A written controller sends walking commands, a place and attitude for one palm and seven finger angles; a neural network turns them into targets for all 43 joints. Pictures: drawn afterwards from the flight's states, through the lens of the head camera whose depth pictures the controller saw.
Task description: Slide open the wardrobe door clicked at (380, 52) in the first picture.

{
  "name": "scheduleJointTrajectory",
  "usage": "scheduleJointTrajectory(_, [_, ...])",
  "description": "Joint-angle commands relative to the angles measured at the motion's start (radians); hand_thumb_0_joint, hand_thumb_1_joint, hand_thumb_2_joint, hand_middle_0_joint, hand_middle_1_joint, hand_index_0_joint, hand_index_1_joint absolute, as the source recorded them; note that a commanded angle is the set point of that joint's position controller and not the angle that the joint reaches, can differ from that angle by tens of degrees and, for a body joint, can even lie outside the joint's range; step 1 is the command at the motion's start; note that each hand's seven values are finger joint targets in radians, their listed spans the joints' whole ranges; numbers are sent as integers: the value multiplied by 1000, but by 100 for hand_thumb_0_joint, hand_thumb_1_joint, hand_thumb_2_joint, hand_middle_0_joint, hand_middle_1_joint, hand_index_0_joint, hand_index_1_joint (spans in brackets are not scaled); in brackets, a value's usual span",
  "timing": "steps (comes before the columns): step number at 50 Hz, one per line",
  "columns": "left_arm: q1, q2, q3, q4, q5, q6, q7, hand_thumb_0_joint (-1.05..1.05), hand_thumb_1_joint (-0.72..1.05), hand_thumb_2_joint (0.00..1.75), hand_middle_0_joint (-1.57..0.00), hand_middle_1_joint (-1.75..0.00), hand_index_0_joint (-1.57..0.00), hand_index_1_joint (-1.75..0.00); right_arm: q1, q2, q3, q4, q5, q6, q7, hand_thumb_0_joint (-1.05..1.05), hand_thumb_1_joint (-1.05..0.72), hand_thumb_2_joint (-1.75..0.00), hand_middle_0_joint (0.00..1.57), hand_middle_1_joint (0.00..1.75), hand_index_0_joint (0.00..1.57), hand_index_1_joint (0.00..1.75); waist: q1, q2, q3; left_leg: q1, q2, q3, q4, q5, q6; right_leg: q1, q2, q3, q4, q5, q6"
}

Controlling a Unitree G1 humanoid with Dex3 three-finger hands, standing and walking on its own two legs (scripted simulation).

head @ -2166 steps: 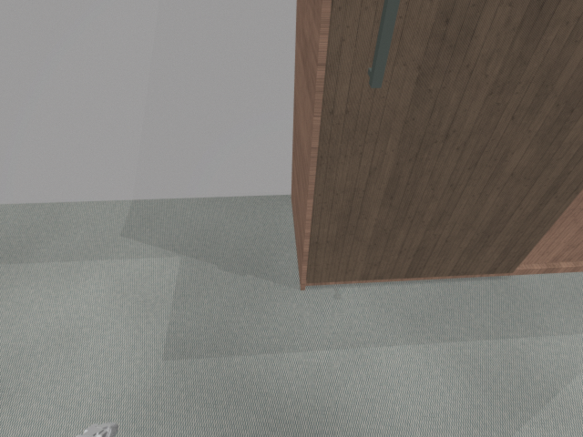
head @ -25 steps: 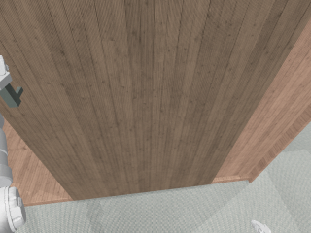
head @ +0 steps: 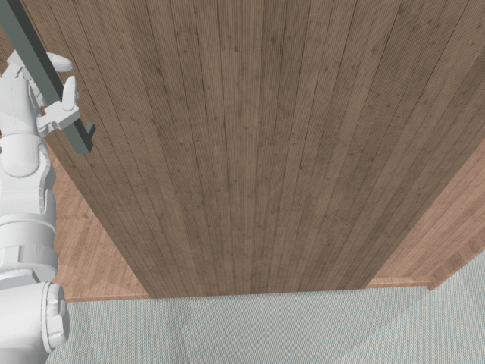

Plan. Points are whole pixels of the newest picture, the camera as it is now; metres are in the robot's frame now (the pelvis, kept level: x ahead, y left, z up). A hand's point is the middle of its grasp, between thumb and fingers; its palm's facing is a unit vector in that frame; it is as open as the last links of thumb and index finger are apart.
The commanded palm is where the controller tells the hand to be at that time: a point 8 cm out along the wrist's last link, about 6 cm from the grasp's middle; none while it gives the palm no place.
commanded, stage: stop walking and hold the door there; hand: left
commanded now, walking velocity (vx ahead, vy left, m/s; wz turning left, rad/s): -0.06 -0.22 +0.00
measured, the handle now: (53, 74) +0.45 +0.28 +0.26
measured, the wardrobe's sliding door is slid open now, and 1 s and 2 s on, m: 0.54 0.54 0.54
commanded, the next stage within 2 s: loosen the grip on the handle in 0.98 s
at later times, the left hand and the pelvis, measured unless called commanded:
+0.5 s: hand (72, 108) +0.41 +0.25 +0.23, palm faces +0.29 -0.94 -0.16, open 5.7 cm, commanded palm +0.38 +0.30 +0.20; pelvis -0.02 +0.03 +0.01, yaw +0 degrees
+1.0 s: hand (71, 109) +0.41 +0.25 +0.23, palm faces +0.22 -0.97 -0.14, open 5.8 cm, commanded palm +0.38 +0.30 +0.20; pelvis -0.04 +0.06 +0.01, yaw -2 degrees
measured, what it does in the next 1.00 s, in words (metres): steps on the spot: right foot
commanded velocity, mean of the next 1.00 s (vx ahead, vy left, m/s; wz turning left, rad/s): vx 0.02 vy -0.07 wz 0.00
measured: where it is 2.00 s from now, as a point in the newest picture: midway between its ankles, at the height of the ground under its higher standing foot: outside the picture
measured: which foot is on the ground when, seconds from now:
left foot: down 0.00-1.00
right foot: down 0.00-0.02, up 0.04-0.30, down 0.32-1.00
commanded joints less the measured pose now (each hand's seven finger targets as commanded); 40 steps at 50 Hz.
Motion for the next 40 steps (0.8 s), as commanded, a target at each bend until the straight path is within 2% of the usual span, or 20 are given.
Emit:
scheduleJointTrajectory(1, [-369, 163, -37, -307, -20, -47, 23, 0, 90, 90, -45, -140, -45, -140, -109, -94, -33, -167, 10, -49, -16, 0, -90, -90, 20, 30, 20, 30, 32, 272, -221, 245, 235, -268, -216, 635, 120, -180, 94, -63, 315, -44, -23])
scheduleJointTrajectory(2, [-384, 116, -80, -361, -16, -54, 12, 0, 90, 90, -45, -140, -45, -140, -83, -67, -24, -180, 10, -54, -5, 0, -90, -90, 20, 30, 20, 30, 32, 297, -263, 270, 281, -298, -220, 785, 170, -207, 135, -3, 416, -318, -41])
scheduleJointTrajectory(3, [-310, 41, -128, -323, -8, -41, 2, 0, 90, 90, -45, -140, -45, -140, -73, -57, -22, -172, 0, -58, 7, 0, -90, -90, 20, 30, 20, 30, 25, 239, -261, 237, 309, -306, -247, 582, 182, -203, 119, 30, 463, -311, -51])
scheduleJointTrajectory(4, [-337, 4, -165, -390, -31, -32, 2, 0, 90, 90, -45, -140, -45, -140, -75, -35, -15, -181, 8, -59, 1, 0, -90, -90, 20, 30, 20, 30, 18, 107, -262, 250, 314, -348, -230, 593, 205, -213, 121, 48, 438, -270, -44])
scheduleJointTrajectory(6, [-376, 10, -155, -415, -34, -4, 18, 0, 90, 90, -45, -140, -45, -140, -72, -57, -25, -158, 13, -72, -3, 0, -90, -90, 20, 30, 20, 30, 15, 15, -287, 305, 299, -279, -189, 667, 200, -206, 137, 68, 374, -156, -41])
scheduleJointTrajectory(9, [-402, 46, -130, -440, -28, 15, 21, 0, 90, 90, -45, -140, -45, -140, -81, -46, -5, -157, 5, -83, 6, 0, -90, -90, 20, 30, 20, 30, 28, 101, -330, 318, 269, -204, -190, 622, 175, -137, 156, 65, 226, -95, -54])
scheduleJointTrajectory(11, [-415, 62, -117, -421, -28, 25, 24, 0, 90, 90, -45, -140, -45, -140, -105, -25, 16, -165, 3, -83, 13, 0, -90, -90, 20, 30, 20, 30, 35, 185, -326, 286, 283, -210, -210, 522, 169, -86, 162, 63, 132, -107, -62])
scheduleJointTrajectory(14, [-448, 67, -120, -421, -29, 31, 22, 0, 90, 90, -45, -140, -45, -140, -119, -25, 30, -176, -4, -84, 17, 0, -90, -90, 20, 30, 20, 30, 42, 188, -324, 228, 275, -205, -178, 448, 145, 35, 169, 67, -70, -29, -76])
scheduleJointTrajectory(16, [-443, 129, -58, -378, -23, 32, 27, 0, 90, 90, -45, -140, -45, -140, -115, -25, 27, -179, -1, -75, 16, 0, -90, -90, 20, 30, 20, 30, 42, 71, -353, 170, 218, -157, -90, 391, 94, 151, 115, 132, -225, 143, -100])
scheduleJointTrajectory(17, [-439, 125, -63, -361, -24, 37, 28, 0, 90, 90, -45, -140, -45, -140, -117, -18, 28, -183, 0, -75, 14, 0, -90, -90, 20, 30, 20, 30, 30, -38, -356, 116, 163, -93, -42, 309, 58, 188, 37, 194, -232, 256, -128])
scheduleJointTrajectory(18, [-419, 149, -31, -325, -28, 47, 32, 0, 90, 90, -45, -140, -45, -140, -114, -9, 29, -188, 7, -77, 11, 0, -90, -90, 20, 30, 20, 30, 34, -137, -343, 60, 92, -28, 5, 174, 20, 195, -27, 240, -228, 332, -154])
scheduleJointTrajectory(19, [-399, 131, -51, -317, -40, 55, 31, 0, 90, 90, -45, -140, -45, -140, -122, -12, 25, -196, 15, -81, 11, 0, -90, -90, 20, 30, 20, 30, 46, -234, -315, -19, 46, -32, 72, 10, 7, 246, -55, 266, -219, 498, -178])
scheduleJointTrajectory(21, [-404, 133, -26, -256, -38, 49, 27, 0, 90, 90, -45, -140, -45, -140, -146, -8, 36, -189, 13, -90, 5, 0, -90, -90, 20, 30, 20, 30, 68, -188, -279, -97, 25, -53, 137, -113, 7, 272, -81, 256, -187, 656, -177])
scheduleJointTrajectory(24, [-389, 136, -21, -258, -37, 53, 28, 0, 90, 90, -45, -140, -45, -140, -131, -15, 38, -171, 7, -90, -12, 0, -90, -90, 20, 30, 20, 30, 62, -66, -281, -44, 27, -33, -32, -10, 6, 301, -60, 179, -127, 704, -175])
scheduleJointTrajectory(26, [-395, 122, -32, -274, -39, 43, 28, 0, 90, 90, -45, -140, -45, -140, -117, -17, 33, -164, 7, -86, -17, 0, -90, -90, 20, 30, 20, 30, 59, -48, -305, 94, 47, -23, -141, 246, 13, 245, -11, 135, -85, 669, -129])
scheduleJointTrajectory(28, [-387, 77, -74, -298, -43, 41, 20, 0, 90, 90, -45, -140, -45, -140, -116, -37, 19, -172, 13, -72, -9, 0, -90, -90, 20, 30, 20, 30, 65, 13, -341, 238, 131, -77, -105, 622, 46, 155, 66, 97, -88, 566, -71])
scheduleJointTrajectory(32, [-359, 17, -129, -298, -42, 32, 16, 0, 90, 90, -45, -140, -45, -140, -118, -46, 18, -184, 12, -53, -7, 0, -90, -90, 20, 30, 20, 30, 50, 68, -291, 178, 178, -149, -143, 543, 66, 126, 107, 92, -121, 304, -80])
scheduleJointTrajectory(35, [-326, 83, -67, -279, -41, 28, 30, 0, 90, 90, -45, -140, -45, -140, -109, -58, 9, -185, 9, -43, -13, 0, -90, -90, 20, 30, 20, 30, 56, 52, -311, 166, 178, -153, -154, 516, 62, 148, 107, 100, -139, 282, -88])
scheduleJointTrajectory(38, [-355, 21, -126, -279, -46, 26, 24, 0, 90, 90, -45, -140, -45, -140, -109, -50, 14, -190, 8, -43, -12, 0, -90, -90, 20, 30, 20, 30, 50, 66, -313, 167, 164, -128, -160, 445, 49, 134, 101, 108, -157, 267, -91])
scheduleJointTrajectory(40, [-376, 52, -105, -274, -45, 25, 28, 0, 90, 90, -45, -140, -45, -140, -103, -56, 14, -188, 6, -42, -14, 0, -90, -90, 20, 30, 20, 30, 52, 72, -317, 162, 168, -133, -172, 445, 49, 138, 105, 101, -152, 256, -91])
